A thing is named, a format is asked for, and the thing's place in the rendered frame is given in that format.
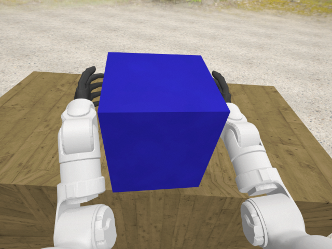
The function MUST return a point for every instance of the pedestal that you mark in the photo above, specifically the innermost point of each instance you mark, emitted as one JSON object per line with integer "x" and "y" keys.
{"x": 204, "y": 217}

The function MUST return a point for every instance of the right robot hand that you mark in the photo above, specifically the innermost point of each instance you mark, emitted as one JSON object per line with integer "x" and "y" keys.
{"x": 222, "y": 86}

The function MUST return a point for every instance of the robot right upper arm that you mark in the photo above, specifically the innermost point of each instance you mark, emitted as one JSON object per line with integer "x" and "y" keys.
{"x": 274, "y": 222}

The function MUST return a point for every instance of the carton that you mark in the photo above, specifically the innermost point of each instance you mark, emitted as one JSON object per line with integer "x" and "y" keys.
{"x": 161, "y": 116}

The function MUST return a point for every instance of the left robot forearm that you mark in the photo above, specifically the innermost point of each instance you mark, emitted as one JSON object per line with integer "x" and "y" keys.
{"x": 79, "y": 157}

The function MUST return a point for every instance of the right robot forearm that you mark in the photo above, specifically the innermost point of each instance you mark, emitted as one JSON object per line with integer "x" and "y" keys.
{"x": 254, "y": 172}

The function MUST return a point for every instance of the robot left upper arm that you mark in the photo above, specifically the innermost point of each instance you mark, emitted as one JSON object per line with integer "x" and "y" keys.
{"x": 85, "y": 227}

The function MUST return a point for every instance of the left robot hand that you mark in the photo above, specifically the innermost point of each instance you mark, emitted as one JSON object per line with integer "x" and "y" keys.
{"x": 84, "y": 88}

